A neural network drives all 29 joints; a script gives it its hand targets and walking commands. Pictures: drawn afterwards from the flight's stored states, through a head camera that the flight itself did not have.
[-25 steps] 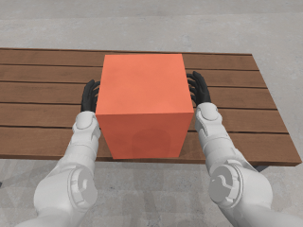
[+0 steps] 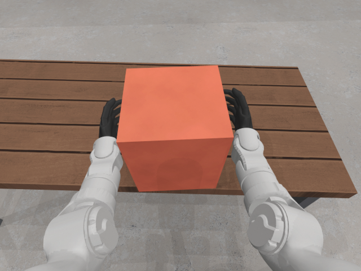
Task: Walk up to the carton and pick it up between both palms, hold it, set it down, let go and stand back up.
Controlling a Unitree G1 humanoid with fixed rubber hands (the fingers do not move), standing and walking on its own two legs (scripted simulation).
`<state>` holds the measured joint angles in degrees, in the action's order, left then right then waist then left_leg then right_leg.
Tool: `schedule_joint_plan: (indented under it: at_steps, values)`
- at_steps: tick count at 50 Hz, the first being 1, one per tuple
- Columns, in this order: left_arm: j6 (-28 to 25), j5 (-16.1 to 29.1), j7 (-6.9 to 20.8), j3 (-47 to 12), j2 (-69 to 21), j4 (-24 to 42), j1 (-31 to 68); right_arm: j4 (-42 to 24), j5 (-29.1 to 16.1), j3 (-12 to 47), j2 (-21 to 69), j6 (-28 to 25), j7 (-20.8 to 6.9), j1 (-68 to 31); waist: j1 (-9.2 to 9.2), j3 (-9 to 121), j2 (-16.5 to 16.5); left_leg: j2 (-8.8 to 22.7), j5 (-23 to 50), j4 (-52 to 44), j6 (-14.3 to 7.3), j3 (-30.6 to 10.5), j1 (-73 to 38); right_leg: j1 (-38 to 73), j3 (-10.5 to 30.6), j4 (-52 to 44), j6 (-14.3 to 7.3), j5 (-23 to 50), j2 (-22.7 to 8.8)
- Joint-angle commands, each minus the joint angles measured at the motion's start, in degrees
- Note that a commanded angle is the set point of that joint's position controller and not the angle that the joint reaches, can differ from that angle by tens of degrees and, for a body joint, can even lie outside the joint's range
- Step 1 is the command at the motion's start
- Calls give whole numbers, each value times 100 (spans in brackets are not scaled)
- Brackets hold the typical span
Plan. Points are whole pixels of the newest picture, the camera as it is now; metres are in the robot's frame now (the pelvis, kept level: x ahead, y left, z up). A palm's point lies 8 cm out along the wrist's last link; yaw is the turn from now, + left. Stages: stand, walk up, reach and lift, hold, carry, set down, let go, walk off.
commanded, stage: reach and lift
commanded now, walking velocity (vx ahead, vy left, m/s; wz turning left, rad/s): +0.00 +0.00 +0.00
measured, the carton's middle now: (175, 133) +0.46 +0.05 +0.02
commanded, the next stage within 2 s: none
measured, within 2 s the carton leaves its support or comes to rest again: neither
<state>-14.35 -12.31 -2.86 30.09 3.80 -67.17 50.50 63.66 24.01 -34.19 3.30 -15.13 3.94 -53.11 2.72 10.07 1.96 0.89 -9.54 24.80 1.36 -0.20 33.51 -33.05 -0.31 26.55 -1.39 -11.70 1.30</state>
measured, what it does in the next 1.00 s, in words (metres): stands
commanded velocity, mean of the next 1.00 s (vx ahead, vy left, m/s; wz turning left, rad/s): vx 0.00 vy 0.00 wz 0.00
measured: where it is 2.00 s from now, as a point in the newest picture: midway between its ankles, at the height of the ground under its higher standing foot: outside the picture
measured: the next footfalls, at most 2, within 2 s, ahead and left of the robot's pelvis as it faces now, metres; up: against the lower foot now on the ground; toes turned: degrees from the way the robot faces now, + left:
none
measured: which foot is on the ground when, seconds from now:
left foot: down 0.00-1.00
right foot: down 0.00-1.00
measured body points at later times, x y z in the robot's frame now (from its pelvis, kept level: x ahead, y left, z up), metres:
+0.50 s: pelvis -0.01 +0.00 +0.00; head +0.01 +0.01 +0.45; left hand +0.41 +0.20 +0.09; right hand +0.44 -0.10 +0.12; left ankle +0.01 +0.13 -0.73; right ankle -0.01 -0.10 -0.73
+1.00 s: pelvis -0.03 +0.00 +0.01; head -0.06 +0.03 +0.45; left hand +0.37 +0.21 +0.12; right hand +0.39 -0.09 +0.16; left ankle +0.01 +0.13 -0.73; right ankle -0.01 -0.10 -0.73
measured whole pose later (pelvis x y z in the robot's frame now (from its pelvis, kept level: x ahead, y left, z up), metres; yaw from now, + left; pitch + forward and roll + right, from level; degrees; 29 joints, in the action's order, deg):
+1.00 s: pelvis -0.03 +0.00 +0.01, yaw +0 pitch +1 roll +0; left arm 8.0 -12.3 -2.3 25.5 3.0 -53.1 45.1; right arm 63.6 19.8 -32.2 4.5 -4.4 4.6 -51.6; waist 2.7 6.5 4.8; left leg 0.9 -9.3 24.1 1.4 -0.2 16.1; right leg -15.5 -0.4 25.6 -1.4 -11.4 1.3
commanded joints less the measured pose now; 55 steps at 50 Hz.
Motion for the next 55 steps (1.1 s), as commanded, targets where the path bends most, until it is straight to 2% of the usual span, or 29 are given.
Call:
schedule_joint_plan:
  at_steps: [1,4,5,7,8,9,13,15,16,17,18,23,25,26,27,30,33,34,36,37,40,41,42,45,47,48,50,52,55]
  values:
    - [-32,-247,452,-1635,-2902,748,3756,-114,450,1677,2949,-332,-907,-3005,412,4139,-350,0,2436,-299,186,768,-1685,3228,-435,-101,315,3193,-178]
    - [76,-174,454,-1702,-2810,797,3749,8,318,1800,2908,-200,-898,-2711,393,3936,-249,13,2422,-269,157,759,-1818,3093,-416,-233,300,2957,-171]
    - [148,-149,436,-1821,-2987,935,3749,26,303,1727,2800,-179,-889,-2818,189,3856,-343,6,2400,-278,208,698,-1916,3046,-445,-238,283,2925,-150]
    - [178,-132,443,-1708,-2781,1117,3765,143,196,1848,2975,-45,-894,-2741,406,3631,-331,-21,2249,-342,146,780,-1780,3268,-385,-239,319,2900,-186]
    - [258,-107,456,-1665,-2798,1028,3649,129,159,1884,3008,14,-896,-2751,400,3700,-225,-19,2198,-358,120,737,-1876,3347,-411,-252,335,2924,-154]
    - [288,-98,465,-1739,-2766,1086,3795,207,138,1827,2905,77,-879,-2674,222,3620,-299,-31,1980,-397,123,704,-1832,3321,-346,-267,302,2823,-196]
    - [276,19,423,-1913,-2913,1478,3984,289,23,2022,2989,2,-895,-2859,288,3912,-372,-41,2313,-286,195,660,-1903,3370,-366,-235,287,2979,-156]
    - [274,14,460,-1804,-2858,1392,3969,258,-8,2082,3141,26,-852,-2867,323,4005,-180,-73,2162,-322,144,685,-1781,3735,-280,-204,320,3146,-180]
    - [344,25,445,-1933,-2941,1420,3980,381,28,1970,3031,31,-856,-2867,118,3953,-403,-54,2284,-350,188,606,-2004,3541,-385,-241,295,3154,-168]
    - [339,67,479,-1916,-2792,1439,3928,189,7,2077,3202,44,-813,-2810,186,3916,-227,-90,2161,-310,118,693,-1844,3773,-313,-204,356,3326,-198]
    - [406,72,439,-2081,-3055,1454,3828,319,-70,2174,3029,29,-839,-2838,95,4064,-435,-71,2482,-308,248,572,-2090,3626,-408,-169,307,3393,-112]
    - [715,17,521,-1818,-2781,1433,3759,412,-320,2240,3087,389,-850,-2641,183,2978,-257,-95,1633,-564,81,642,-1969,3737,-303,-431,322,2578,-169]
    - [853,-106,587,-1639,-2733,1483,3505,-77,-317,2198,3161,503,-843,-2535,297,2614,-79,-160,1427,-703,76,711,-1789,3977,-195,-551,339,2257,-215]
    - [911,-69,635,-1711,-2740,1533,3568,78,-219,2025,3147,571,-818,-2375,25,2309,-51,-174,1312,-765,84,681,-1803,3954,-207,-613,361,2164,-235]
    - [850,9,629,-1707,-2756,1803,3914,-118,-303,2080,3171,490,-873,-2900,176,2650,-54,-169,1317,-765,62,716,-1808,3901,-204,-558,373,2117,-210]
    - [958,-51,682,-1571,-2712,1847,3997,-332,-410,2151,3316,548,-875,-2942,260,2328,-152,-226,1067,-835,73,739,-1696,4071,-162,-610,386,1732,-238]
    - [1137,12,690,-1757,-2685,1944,4153,-88,-387,1937,3198,721,-873,-2869,8,1907,-217,-220,808,-930,82,658,-1799,3950,-190,-698,372,1304,-270]
    - [1210,-119,751,-1476,-2529,1836,3982,163,-341,1970,3371,852,-845,-2507,134,1459,3,-244,565,-1009,-5,746,-1746,4151,-89,-824,420,1083,-315]
    - [1402,-142,761,-1532,-2567,1947,3889,-222,-371,1860,3180,901,-866,-2748,63,1253,-134,-252,516,-1045,62,768,-1869,4026,-187,-855,405,814,-264]
    - [1513,-195,758,-1523,-2553,1850,3863,-112,-459,1902,3102,963,-887,-2868,178,1149,-203,-225,462,-1110,66,760,-1999,3867,-229,-895,396,543,-242]
    - [1757,-92,817,-1790,-2733,2077,4194,-171,-508,1541,2855,1015,-873,-3073,-187,878,-436,-256,150,-1124,85,750,-2177,3487,-267,-1077,307,33,-220]
    - [1829,-162,819,-1710,-2695,2268,4083,-160,-553,1602,3033,1083,-882,-2891,-26,978,-364,-242,323,-1113,94,744,-2238,3612,-272,-1071,302,71,-184]
    - [1788,-76,766,-1960,-2896,2641,4590,-149,-592,1520,3019,1020,-900,-3089,-139,1280,-603,-238,406,-1116,180,721,-2325,3488,-297,-1071,271,137,-185]
    - [1999,-95,723,-2059,-2988,2497,4196,-348,-618,1551,2871,1047,-922,-3138,-150,1173,-669,-224,329,-1098,216,691,-2399,3411,-277,-1111,198,6,-169]
    - [2031,19,678,-2291,-3026,2794,4250,-480,-704,1797,3014,1019,-930,-3273,-40,1715,-701,-213,664,-1023,247,655,-2517,3444,-280,-1031,183,235,-158]
    - [2132,-29,669,-2309,-2982,2644,4095,-171,-665,1667,2840,1119,-901,-3083,-210,1383,-684,-229,520,-1064,247,648,-2597,3351,-288,-1120,188,148,-178]
    - [2206,102,677,-2510,-3091,2666,4036,-586,-816,1892,2964,1101,-863,-3308,-131,1732,-646,-219,734,-969,258,607,-2711,3419,-313,-1073,178,312,-83]
    - [2335,108,689,-2569,-3152,2561,3933,-538,-886,1870,2805,1190,-808,-3284,-323,1622,-685,-213,817,-935,264,563,-2857,3328,-333,-1136,178,392,-95]
    - [2478,129,707,-2570,-3187,3006,3515,-1010,-1206,2224,2824,1236,-811,-3230,-119,1789,-635,-226,1435,-840,267,560,-2940,3635,-326,-1084,218,841,-15]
